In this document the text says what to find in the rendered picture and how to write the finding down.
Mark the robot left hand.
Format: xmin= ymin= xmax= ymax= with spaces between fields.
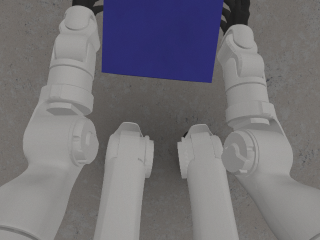
xmin=72 ymin=0 xmax=104 ymax=16

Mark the robot right hand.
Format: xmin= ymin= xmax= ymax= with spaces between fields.
xmin=220 ymin=0 xmax=250 ymax=36

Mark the carton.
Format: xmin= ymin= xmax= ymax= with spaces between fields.
xmin=101 ymin=0 xmax=224 ymax=83

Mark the right robot upper arm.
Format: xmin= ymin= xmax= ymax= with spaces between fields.
xmin=221 ymin=128 xmax=320 ymax=240

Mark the robot right shin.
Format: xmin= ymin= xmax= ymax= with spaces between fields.
xmin=185 ymin=124 xmax=223 ymax=159

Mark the left robot forearm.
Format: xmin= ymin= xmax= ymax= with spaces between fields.
xmin=22 ymin=5 xmax=101 ymax=155

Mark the robot left thigh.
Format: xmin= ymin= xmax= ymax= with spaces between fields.
xmin=93 ymin=130 xmax=154 ymax=240

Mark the right robot forearm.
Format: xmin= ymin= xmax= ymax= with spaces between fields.
xmin=217 ymin=24 xmax=287 ymax=139

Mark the left robot upper arm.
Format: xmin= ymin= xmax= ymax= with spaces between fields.
xmin=0 ymin=115 xmax=99 ymax=240

